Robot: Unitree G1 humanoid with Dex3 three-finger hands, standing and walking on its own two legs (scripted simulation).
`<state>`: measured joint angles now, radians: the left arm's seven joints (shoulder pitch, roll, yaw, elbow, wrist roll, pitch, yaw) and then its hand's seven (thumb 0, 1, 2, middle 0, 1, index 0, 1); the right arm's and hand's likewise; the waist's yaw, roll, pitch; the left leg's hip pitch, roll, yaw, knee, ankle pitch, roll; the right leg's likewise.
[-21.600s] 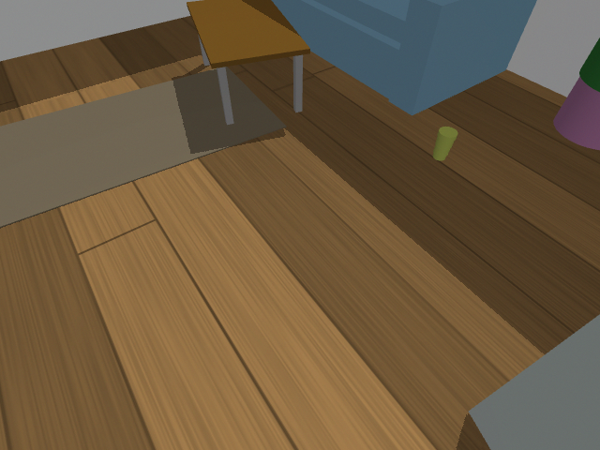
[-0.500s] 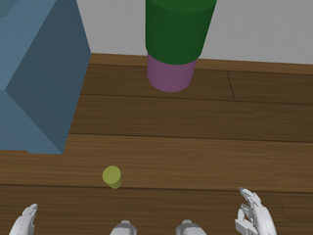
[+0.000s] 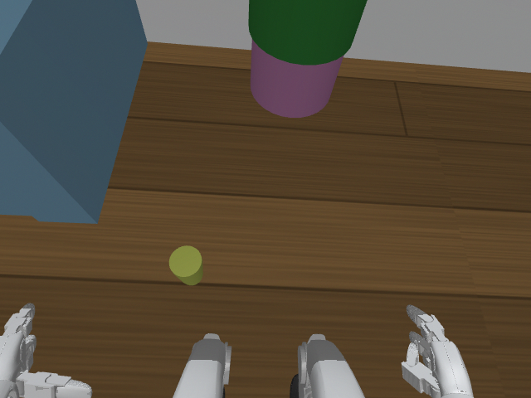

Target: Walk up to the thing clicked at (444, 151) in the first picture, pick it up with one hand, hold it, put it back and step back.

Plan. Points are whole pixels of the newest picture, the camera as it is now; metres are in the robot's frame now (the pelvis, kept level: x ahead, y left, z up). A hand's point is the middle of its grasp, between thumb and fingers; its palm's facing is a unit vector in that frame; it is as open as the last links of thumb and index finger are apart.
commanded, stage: go down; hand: left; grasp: from the side
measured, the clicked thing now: (189, 268) +0.45 +0.21 -0.56
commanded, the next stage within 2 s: approach in 1.70 s
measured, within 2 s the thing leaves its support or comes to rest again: neither
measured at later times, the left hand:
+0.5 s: hand (65, 294) +0.29 +0.37 -0.19, palm faces +0.25 -0.95 -0.19, open 17.2 cm
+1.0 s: hand (66, 277) +0.33 +0.39 -0.23, palm faces +0.25 -0.96 -0.11, open 17.2 cm
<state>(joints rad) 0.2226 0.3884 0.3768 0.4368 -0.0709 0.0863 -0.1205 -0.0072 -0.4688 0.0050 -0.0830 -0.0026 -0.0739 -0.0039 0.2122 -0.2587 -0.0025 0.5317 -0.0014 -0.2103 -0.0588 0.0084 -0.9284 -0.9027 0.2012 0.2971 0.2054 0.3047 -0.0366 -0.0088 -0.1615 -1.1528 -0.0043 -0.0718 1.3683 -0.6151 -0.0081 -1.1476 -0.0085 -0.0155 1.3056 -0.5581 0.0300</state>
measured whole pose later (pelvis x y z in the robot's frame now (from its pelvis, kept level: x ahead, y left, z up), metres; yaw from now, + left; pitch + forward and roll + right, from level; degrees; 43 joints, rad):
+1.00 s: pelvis -0.07 +0.00 -0.23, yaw -3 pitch +33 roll -6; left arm -0.55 0.82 0.82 1.05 -0.15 -0.37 -0.59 -0.01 -0.47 0.03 -0.05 -0.06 -0.05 -0.05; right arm 0.12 -0.36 0.08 0.65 -0.03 -0.16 -0.01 0.00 -0.91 -0.90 0.20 0.30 0.21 0.30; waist -0.09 -0.03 -0.12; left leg -2.02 -0.04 -0.13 2.17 -0.71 -0.04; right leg -2.01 0.00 -0.04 2.07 -0.64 0.03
